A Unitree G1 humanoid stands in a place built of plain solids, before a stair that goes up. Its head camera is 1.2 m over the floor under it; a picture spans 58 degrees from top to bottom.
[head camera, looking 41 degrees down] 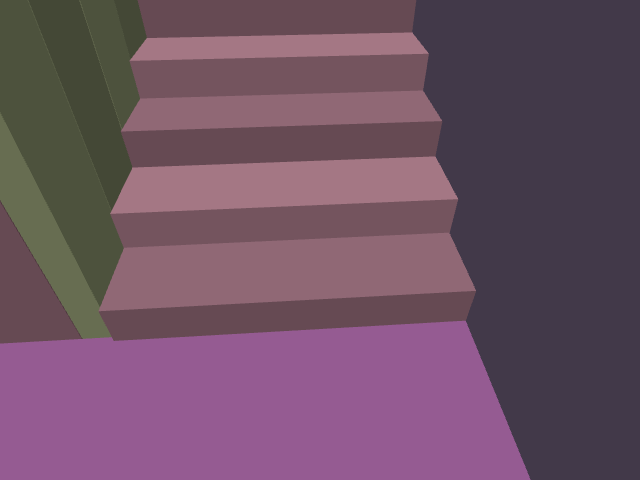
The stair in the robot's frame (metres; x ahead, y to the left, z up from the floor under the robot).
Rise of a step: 0.15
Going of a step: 0.30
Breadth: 1.20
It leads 4 degrees to the left of straight ahead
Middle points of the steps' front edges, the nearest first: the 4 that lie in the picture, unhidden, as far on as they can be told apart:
0.91 0.09 0.16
1.20 0.11 0.31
1.50 0.13 0.46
1.79 0.15 0.61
